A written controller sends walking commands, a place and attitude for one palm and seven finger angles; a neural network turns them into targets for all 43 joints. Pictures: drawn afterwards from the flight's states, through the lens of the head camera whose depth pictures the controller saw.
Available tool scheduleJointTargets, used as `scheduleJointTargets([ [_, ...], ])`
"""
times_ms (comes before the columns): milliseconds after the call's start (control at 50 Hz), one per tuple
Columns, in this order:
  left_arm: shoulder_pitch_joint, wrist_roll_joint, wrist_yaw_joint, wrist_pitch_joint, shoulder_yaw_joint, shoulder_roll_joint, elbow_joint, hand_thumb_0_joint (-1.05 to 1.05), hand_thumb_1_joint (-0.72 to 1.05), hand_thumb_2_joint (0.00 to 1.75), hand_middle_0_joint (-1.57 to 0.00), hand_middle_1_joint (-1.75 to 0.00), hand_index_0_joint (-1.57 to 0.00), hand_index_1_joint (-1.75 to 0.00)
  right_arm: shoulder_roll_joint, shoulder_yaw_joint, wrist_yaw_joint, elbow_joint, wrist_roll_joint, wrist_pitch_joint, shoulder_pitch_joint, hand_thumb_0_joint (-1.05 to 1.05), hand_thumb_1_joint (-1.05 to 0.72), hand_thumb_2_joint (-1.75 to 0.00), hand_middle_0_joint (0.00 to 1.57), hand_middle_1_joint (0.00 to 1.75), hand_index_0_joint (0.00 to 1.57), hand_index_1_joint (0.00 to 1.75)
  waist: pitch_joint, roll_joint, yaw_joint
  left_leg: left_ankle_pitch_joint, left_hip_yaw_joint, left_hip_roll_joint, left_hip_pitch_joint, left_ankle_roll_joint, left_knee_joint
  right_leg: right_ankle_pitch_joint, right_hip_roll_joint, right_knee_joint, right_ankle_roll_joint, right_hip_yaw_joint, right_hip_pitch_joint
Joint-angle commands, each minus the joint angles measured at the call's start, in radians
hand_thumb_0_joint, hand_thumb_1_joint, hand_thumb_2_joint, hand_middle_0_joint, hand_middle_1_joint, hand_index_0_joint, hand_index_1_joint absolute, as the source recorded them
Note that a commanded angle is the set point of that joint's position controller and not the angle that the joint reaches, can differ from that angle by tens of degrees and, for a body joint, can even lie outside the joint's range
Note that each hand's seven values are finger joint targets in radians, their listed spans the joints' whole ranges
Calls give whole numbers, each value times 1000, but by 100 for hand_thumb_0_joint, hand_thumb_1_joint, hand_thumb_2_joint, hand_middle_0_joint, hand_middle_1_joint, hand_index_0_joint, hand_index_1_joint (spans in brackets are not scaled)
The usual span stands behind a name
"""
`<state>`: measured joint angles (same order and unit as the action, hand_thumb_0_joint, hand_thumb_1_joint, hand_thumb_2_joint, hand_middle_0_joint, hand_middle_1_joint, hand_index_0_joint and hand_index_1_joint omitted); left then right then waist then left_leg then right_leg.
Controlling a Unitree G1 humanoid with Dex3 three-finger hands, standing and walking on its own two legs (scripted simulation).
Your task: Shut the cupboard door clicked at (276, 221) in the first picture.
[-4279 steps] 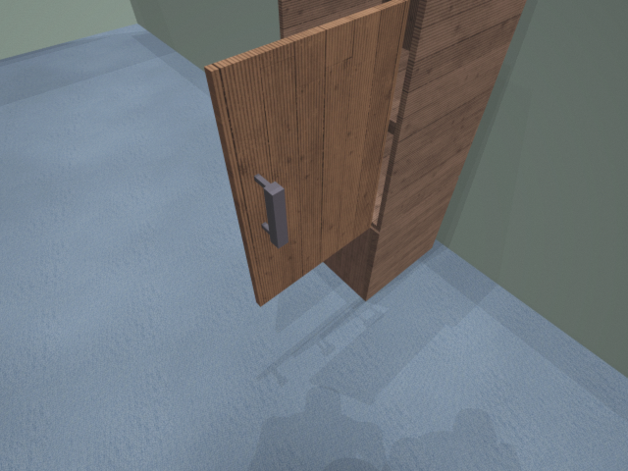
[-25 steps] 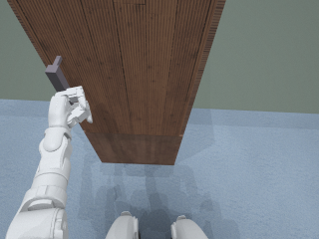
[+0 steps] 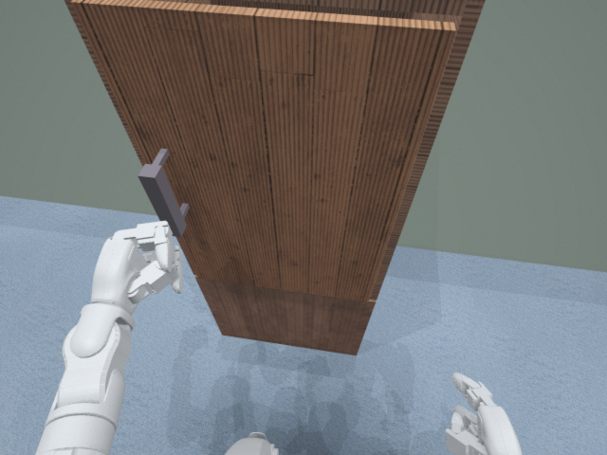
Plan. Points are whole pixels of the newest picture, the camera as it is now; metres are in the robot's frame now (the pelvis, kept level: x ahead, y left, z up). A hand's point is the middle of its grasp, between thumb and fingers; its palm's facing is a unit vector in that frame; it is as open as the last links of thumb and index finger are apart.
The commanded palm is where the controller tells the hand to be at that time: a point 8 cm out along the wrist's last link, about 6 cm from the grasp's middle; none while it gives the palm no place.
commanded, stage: draw the hand back to the body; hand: left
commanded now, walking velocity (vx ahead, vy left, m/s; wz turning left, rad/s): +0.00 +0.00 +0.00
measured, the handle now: (169, 193) +0.48 +0.24 +0.04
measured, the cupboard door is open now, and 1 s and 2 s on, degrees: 0 0 0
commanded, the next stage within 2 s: step back with the hand held close in 1.38 s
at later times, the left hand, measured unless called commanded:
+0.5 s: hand (93, 302) +0.25 +0.23 +0.13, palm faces +0.22 -0.93 -0.28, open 3.1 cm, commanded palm +0.21 +0.28 +0.16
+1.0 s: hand out of the picture +0.21 +0.28 +0.21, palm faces +0.43 -0.80 -0.41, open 6.1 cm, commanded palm +0.16 +0.32 +0.24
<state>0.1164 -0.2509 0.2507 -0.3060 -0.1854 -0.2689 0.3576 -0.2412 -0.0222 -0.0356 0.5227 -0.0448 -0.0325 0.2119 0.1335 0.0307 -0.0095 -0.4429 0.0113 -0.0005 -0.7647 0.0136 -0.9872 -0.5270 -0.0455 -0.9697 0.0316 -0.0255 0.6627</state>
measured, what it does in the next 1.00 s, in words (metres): rises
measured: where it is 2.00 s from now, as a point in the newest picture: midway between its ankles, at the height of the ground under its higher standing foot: outside the picture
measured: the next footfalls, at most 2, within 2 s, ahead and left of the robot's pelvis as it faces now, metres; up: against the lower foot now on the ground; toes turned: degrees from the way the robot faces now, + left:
none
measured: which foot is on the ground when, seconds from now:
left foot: down 0.00-1.00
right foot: down 0.00-1.00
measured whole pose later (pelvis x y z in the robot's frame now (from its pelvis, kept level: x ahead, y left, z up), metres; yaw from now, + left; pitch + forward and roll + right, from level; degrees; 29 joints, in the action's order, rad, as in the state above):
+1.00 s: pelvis +0.02 +0.02 +0.06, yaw +0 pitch -2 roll +0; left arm -0.45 -0.07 -0.10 -0.04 -0.32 -0.36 -0.37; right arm -0.22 -0.04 -0.07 0.61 -0.02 -0.07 0.20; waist 0.02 0.06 0.07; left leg -0.25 -0.01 -0.04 -0.17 0.04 -0.46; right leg -0.32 -0.01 -0.43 0.00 0.01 0.07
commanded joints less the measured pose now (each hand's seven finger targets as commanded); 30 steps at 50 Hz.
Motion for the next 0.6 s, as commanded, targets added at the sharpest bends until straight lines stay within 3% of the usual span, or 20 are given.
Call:
scheduleJointTargets([
  [0,105,-56,11,-14,-121,-201,-269,0,90,90,-130,-150,-130,-150,-133,44,-10,-148,-7,-37,17,0,-90,-90,20,30,20,30,276,-26,7,365,0,-6,263,22,142,582,13,166,-27,27,-194],
  [20,79,-57,17,-9,-98,-177,-292,0,90,90,-130,-150,-130,-150,-126,42,-11,-153,-9,-41,7,0,-90,-90,20,30,20,30,261,-4,4,352,-4,-5,274,22,153,569,14,178,-28,27,-188],
  [40,86,-66,27,-4,-84,-162,-312,0,90,90,-130,-150,-130,-150,-130,39,-12,-156,-10,-47,7,0,-90,-90,20,30,20,30,251,-23,-7,338,-1,-6,284,23,160,559,15,190,-32,26,-184],
  [60,75,-69,32,1,-88,-168,-311,0,90,90,-130,-150,-130,-150,-131,41,-15,-151,-11,-52,7,0,-90,-90,20,30,20,30,220,-19,-8,318,1,-4,286,22,170,525,12,202,-29,21,-176],
  [140,46,-87,49,16,-100,-186,-381,0,90,90,-130,-150,-130,-150,-135,35,-27,-155,-14,-78,-7,0,-90,-90,20,30,20,30,201,-2,-7,277,6,-8,315,24,198,457,15,239,-31,29,-180],
  [200,25,-100,51,29,-154,-242,-413,0,90,90,-127,-147,-127,-147,-140,33,-38,-150,-15,-95,-19,0,-90,-90,20,30,20,30,181,-12,5,245,9,-8,320,26,216,395,17,273,-33,46,-200],
  [280,-45,-106,60,51,-161,-244,-502,0,90,90,-116,-135,-116,-135,-131,25,-43,-160,-19,-122,-34,0,-90,-90,20,30,20,30,175,42,21,258,14,-8,368,22,257,390,15,285,-23,24,-220],
  [300,-47,44,-89,83,-160,-324,-514,0,90,90,-113,-132,-113,-132,-113,36,-60,-140,-6,-97,-73,0,-90,-90,20,30,20,30,148,23,53,249,8,-10,380,26,288,361,51,373,-10,83,-226],
  [320,-74,63,-159,107,-75,-206,-541,0,90,90,-111,-129,-111,-129,-91,25,-68,-151,-4,-88,-86,0,-90,-90,20,30,20,30,73,-1,22,216,5,-5,390,26,318,318,57,405,-21,78,-204],
  [360,-138,113,-256,140,-90,-230,-572,0,90,90,-105,-123,-105,-123,-101,28,-78,-137,-2,-72,-86,0,-90,-90,20,30,20,30,49,-3,28,177,5,4,426,28,356,253,54,438,-20,63,-231],
  [400,-194,137,-306,159,-98,-245,-617,0,90,90,-100,-117,-100,-117,-102,26,-83,-130,2,-62,-98,0,-90,-90,20,30,20,30,67,-47,30,198,2,7,461,32,386,266,57,462,-19,58,-298],
  [440,-211,152,-333,169,-82,-225,-675,0,90,90,-94,-111,-94,-111,-92,21,-84,-125,4,-62,-116,0,-90,-90,20,30,20,30,60,24,30,218,-1,11,521,30,423,289,55,475,-16,44,-320],
  [480,-221,162,-353,179,-93,-229,-683,0,90,90,-89,-105,-89,-105,-90,16,-83,-116,7,-63,-125,0,-90,-90,20,30,20,30,5,31,33,209,5,14,539,25,466,277,49,502,-12,32,-332],
  [500,-228,163,-359,185,-109,-246,-679,0,90,90,-86,-102,-86,-102,-96,19,-85,-108,9,-66,-128,0,-90,-90,20,30,20,30,-14,-5,35,217,5,17,543,28,478,288,46,524,-15,34,-343],
  [580,-241,174,-369,191,-115,-228,-730,0,90,90,-75,-90,-75,-90,-86,11,-80,-100,15,-75,-136,0,-90,-90,20,30,20,30,-14,46,42,270,7,18,614,23,528,335,44,545,-10,23,-399],
])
